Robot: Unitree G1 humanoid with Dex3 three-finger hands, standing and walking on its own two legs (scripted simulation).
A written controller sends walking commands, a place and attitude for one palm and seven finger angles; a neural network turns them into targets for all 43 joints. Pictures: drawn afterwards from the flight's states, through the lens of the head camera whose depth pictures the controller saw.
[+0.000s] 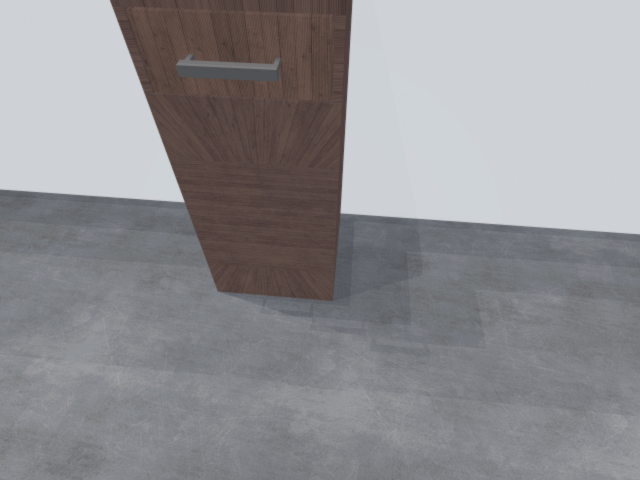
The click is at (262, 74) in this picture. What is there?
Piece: drawer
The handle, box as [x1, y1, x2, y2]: [176, 54, 280, 81]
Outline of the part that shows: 176,64 179,76 277,81 280,58 275,58 273,64 197,61 194,59 193,54 188,54 184,60 179,60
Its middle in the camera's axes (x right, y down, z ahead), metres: -0.18 -0.34 +0.76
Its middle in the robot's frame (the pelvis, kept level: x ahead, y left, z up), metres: +0.81 +0.22 +0.12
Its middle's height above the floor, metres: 0.90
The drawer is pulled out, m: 0.00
